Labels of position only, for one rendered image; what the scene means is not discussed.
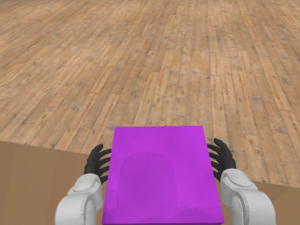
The right robot hand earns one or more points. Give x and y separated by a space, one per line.
224 158

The left robot hand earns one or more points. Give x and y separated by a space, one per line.
94 162

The carton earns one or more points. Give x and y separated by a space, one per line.
161 175

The left robot forearm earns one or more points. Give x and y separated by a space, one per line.
82 202

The right robot forearm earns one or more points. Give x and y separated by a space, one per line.
247 204

